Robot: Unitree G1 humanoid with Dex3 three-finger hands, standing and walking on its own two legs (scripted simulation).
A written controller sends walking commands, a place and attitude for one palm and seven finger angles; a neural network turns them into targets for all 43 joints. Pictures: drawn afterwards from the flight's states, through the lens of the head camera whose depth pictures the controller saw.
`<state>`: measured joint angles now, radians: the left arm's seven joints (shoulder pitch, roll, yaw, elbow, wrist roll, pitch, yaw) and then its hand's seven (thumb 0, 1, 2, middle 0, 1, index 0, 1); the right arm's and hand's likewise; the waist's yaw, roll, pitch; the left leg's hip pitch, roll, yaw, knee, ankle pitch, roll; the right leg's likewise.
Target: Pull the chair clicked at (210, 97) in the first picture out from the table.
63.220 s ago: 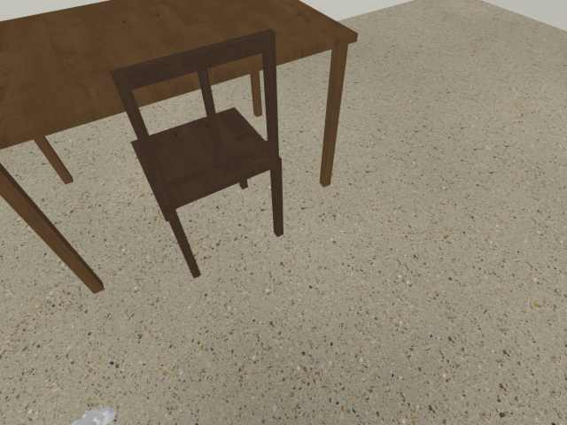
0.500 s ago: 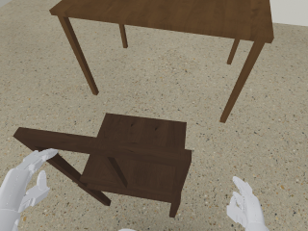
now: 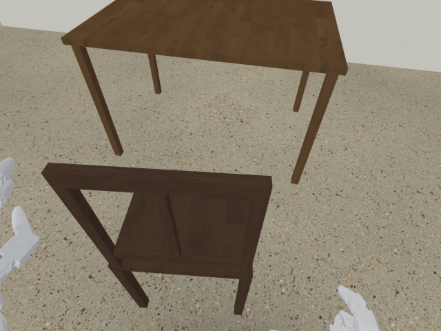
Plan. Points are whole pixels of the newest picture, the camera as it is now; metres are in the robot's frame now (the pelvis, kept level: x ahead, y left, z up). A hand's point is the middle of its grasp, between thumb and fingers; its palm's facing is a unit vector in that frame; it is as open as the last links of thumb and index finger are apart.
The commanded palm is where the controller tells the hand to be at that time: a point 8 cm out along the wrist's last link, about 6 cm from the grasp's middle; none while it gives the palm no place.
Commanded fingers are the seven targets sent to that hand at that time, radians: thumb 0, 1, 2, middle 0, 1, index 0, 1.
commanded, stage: step back with the hand held close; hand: left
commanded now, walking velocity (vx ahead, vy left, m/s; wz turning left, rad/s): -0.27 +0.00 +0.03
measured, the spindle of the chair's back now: (170, 228) +0.35 +0.14 -0.08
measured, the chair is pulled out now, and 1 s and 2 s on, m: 0.63 0.63 0.63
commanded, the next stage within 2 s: stop stepping back and stand still in 0.30 s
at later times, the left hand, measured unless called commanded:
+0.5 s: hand out of the picture +0.11 +0.27 +0.18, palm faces +0.43 -0.73 -0.53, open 7.4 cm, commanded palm +0.04 +0.31 +0.19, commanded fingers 0.00 0.90 0.90 -0.20 -0.30 -0.20 -0.30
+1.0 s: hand out of the picture +0.08 +0.28 +0.17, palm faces +0.39 -0.77 -0.51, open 7.4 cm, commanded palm +0.01 +0.32 +0.19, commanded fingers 0.00 0.90 0.90 -0.20 -0.30 -0.20 -0.30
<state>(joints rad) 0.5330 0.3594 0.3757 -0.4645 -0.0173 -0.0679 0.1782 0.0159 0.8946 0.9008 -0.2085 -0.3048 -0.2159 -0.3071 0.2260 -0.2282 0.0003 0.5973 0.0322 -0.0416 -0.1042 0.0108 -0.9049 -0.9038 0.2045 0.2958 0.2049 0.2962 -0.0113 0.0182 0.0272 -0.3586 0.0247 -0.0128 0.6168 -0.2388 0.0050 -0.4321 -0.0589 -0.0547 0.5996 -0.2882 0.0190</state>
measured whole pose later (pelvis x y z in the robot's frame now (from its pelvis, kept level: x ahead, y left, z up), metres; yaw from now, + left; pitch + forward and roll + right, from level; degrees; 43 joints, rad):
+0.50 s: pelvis -0.09 +0.00 -0.01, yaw +2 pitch +0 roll -3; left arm 0.55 0.48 0.52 -0.60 -0.05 -0.25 0.14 0.02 0.89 0.90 -0.22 -0.31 -0.22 -0.31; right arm 0.17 -0.17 -0.01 0.60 0.02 -0.16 -0.09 0.01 -0.90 -0.90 0.21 0.30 0.21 0.30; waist 0.00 0.01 0.09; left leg -0.55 0.06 -0.02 0.63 -0.11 0.01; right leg -0.36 0.02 -0.02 0.70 -0.42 0.01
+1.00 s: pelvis -0.12 +0.02 +0.01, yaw +1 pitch +0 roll -1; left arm 0.60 0.46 0.45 -0.55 -0.02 -0.23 0.15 0.02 0.89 0.90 -0.21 -0.31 -0.21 -0.31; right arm 0.23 -0.15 0.01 0.64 0.02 -0.18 -0.07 0.01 -0.90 -0.90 0.21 0.30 0.21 0.30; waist -0.01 -0.04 0.05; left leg -0.27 0.00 0.02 0.47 -0.20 0.03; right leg -0.22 -0.03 0.01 0.39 -0.17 0.04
